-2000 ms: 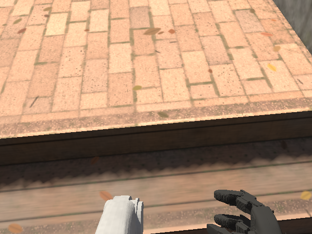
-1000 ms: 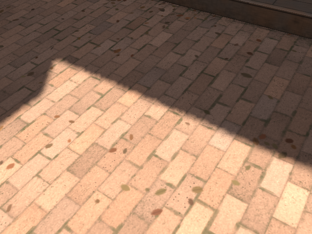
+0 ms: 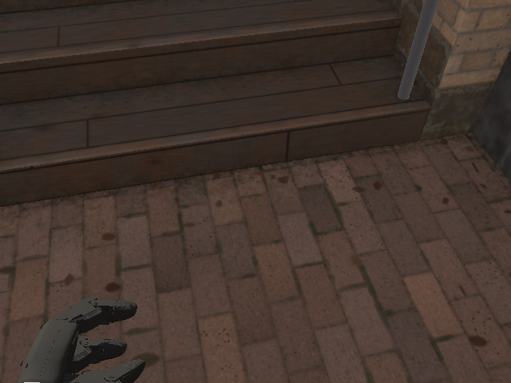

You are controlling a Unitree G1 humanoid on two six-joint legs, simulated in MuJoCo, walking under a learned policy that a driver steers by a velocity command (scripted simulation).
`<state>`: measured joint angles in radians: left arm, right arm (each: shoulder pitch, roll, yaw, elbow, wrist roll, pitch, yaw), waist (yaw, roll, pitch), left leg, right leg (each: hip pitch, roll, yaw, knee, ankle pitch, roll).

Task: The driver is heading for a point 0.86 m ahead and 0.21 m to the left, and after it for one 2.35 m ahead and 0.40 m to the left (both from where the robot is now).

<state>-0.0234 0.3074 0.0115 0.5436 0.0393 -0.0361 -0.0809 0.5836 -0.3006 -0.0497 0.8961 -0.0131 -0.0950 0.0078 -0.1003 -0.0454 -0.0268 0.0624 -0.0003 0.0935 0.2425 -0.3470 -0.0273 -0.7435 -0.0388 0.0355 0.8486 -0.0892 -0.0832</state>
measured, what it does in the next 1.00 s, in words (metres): walks ahead, turning left: right foot, then left foot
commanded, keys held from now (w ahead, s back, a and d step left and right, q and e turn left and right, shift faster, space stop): w+q+shift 0.66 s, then w+e+shift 0.04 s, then e+shift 0.30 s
